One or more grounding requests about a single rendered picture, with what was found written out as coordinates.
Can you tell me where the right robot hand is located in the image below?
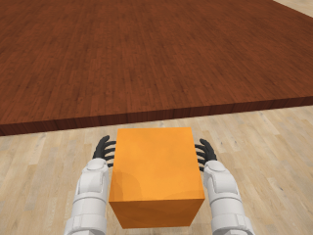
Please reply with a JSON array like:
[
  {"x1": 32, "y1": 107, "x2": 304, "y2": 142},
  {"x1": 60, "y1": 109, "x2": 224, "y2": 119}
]
[{"x1": 195, "y1": 139, "x2": 217, "y2": 172}]

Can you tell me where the left robot hand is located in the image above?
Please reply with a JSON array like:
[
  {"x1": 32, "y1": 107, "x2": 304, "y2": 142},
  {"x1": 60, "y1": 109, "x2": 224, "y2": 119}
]
[{"x1": 92, "y1": 135, "x2": 116, "y2": 167}]

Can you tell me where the carton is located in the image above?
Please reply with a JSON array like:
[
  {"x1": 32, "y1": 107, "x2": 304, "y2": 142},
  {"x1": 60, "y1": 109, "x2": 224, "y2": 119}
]
[{"x1": 109, "y1": 127, "x2": 205, "y2": 229}]

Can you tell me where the left robot forearm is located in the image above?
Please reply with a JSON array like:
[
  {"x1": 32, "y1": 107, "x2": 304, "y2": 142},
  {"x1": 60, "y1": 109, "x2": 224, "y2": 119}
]
[{"x1": 64, "y1": 158, "x2": 110, "y2": 235}]

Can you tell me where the right robot forearm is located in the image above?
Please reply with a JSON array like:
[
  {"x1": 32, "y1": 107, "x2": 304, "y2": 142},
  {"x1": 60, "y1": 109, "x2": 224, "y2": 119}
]
[{"x1": 203, "y1": 160, "x2": 255, "y2": 235}]

